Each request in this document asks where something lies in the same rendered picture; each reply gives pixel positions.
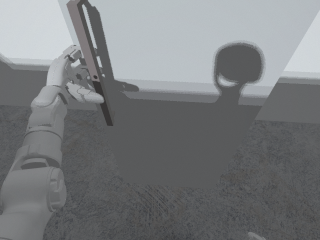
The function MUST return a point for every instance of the handle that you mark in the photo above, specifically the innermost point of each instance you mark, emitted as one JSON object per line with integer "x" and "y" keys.
{"x": 79, "y": 22}

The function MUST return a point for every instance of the fridge door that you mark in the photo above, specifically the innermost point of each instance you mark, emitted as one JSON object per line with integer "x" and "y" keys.
{"x": 187, "y": 78}

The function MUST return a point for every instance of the left robot forearm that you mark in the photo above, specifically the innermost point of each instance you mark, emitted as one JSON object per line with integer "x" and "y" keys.
{"x": 44, "y": 133}

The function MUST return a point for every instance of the robot left hand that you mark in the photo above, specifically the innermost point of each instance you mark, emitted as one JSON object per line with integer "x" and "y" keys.
{"x": 60, "y": 74}

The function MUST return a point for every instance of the left robot upper arm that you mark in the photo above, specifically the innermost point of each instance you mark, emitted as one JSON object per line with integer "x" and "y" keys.
{"x": 29, "y": 198}

